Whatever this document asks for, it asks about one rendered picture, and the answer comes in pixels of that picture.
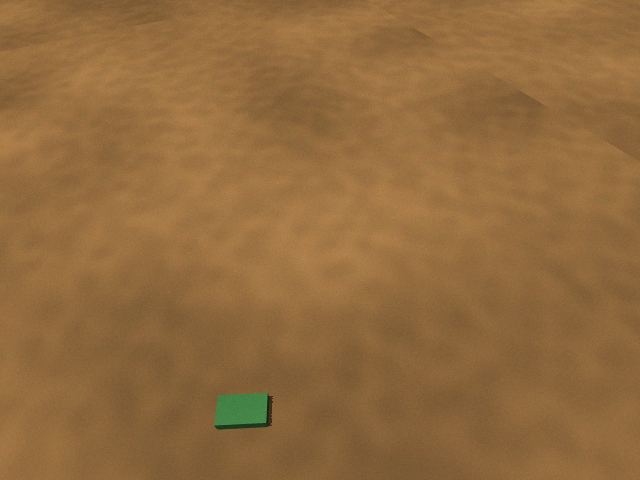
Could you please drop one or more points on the small box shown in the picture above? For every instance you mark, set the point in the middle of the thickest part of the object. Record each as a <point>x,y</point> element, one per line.
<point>242,411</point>

